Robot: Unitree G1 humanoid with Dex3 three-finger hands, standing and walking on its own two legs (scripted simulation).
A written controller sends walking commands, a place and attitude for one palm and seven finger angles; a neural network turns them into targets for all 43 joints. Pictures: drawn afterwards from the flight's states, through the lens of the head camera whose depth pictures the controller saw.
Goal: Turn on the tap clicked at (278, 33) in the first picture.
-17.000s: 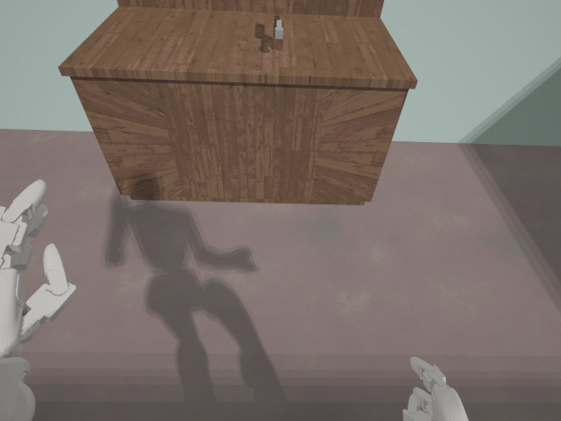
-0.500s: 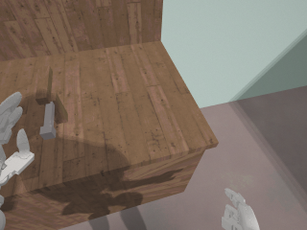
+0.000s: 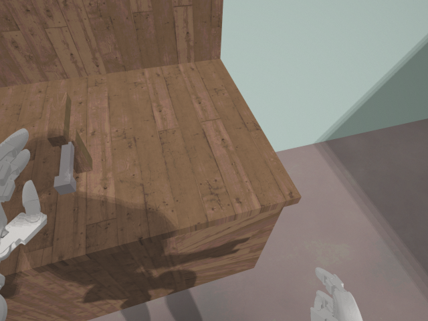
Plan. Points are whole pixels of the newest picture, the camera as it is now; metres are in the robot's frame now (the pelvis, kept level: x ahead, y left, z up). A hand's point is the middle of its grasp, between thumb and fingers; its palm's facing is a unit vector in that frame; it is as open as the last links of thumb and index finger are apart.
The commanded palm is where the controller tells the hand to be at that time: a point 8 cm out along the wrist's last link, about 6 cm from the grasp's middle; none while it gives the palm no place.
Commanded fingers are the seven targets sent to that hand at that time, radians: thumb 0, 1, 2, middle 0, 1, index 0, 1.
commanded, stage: shuffle to correct the standing spot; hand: left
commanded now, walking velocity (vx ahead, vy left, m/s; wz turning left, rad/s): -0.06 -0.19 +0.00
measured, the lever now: (65, 184) +0.34 +0.31 +0.05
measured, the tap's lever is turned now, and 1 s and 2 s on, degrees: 0 0 0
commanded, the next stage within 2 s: come to a stop and stand still in 0.70 s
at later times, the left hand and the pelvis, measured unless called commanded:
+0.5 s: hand (40, 217) +0.22 +0.24 +0.17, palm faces +0.33 -0.85 -0.42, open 7.4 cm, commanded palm +0.16 +0.28 +0.18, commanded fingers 0.00 0.90 0.90 -0.20 -0.30 -0.20 -0.30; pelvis +0.00 +0.00 +0.00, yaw +0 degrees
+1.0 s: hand (7, 194) +0.24 +0.28 +0.19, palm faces +0.40 -0.80 -0.45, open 7.4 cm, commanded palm +0.16 +0.28 +0.18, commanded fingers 0.00 0.90 0.90 -0.20 -0.30 -0.20 -0.30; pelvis -0.01 +0.01 +0.00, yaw -2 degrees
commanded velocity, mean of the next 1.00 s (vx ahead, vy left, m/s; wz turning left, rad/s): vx -0.05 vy -0.15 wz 0.00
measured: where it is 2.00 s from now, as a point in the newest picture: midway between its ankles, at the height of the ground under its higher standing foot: outside the picture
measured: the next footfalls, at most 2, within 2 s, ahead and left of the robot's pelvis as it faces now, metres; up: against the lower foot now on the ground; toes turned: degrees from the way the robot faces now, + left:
none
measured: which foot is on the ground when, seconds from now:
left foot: down 0.00-1.00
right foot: down 0.00-1.00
